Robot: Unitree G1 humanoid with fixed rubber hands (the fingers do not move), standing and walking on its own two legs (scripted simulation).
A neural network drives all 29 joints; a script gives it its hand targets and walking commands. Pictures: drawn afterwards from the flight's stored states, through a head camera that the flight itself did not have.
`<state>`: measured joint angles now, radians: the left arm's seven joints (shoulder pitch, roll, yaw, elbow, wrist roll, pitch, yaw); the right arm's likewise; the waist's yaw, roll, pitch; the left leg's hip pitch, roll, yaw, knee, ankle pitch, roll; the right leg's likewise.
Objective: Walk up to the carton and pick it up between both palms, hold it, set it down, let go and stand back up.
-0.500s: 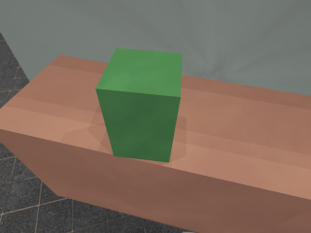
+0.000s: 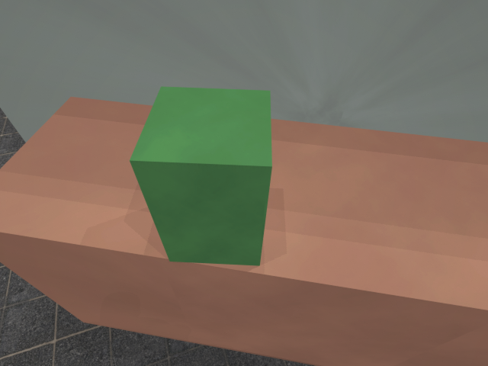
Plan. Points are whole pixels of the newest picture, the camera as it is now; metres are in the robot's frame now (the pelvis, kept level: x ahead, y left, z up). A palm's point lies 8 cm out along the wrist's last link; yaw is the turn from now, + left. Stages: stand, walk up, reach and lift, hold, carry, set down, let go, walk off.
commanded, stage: walk up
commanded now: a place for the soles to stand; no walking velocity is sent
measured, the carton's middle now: (215, 184) +0.39 +0.06 +0.08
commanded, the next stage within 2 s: none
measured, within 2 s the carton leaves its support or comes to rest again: neither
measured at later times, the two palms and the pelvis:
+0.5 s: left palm out of the picture +0.07 +0.25 -0.13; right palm out of the picture +0.01 -0.26 -0.14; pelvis +0.01 +0.00 +0.00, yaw -6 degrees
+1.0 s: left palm out of the picture +0.08 +0.38 -0.13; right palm out of the picture -0.06 -0.13 -0.12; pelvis -0.08 +0.13 -0.01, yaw -11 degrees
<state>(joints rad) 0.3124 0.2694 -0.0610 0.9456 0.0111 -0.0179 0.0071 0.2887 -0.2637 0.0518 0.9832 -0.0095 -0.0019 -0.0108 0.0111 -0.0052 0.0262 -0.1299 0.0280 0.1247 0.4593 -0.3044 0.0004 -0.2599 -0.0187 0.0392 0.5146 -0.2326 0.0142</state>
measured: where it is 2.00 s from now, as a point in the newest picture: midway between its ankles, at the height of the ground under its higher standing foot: outside the picture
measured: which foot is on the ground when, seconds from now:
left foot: down 0.00-0.56, up 0.58-0.84, down 0.86-1.00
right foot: down 0.00-0.88, up 0.90-1.00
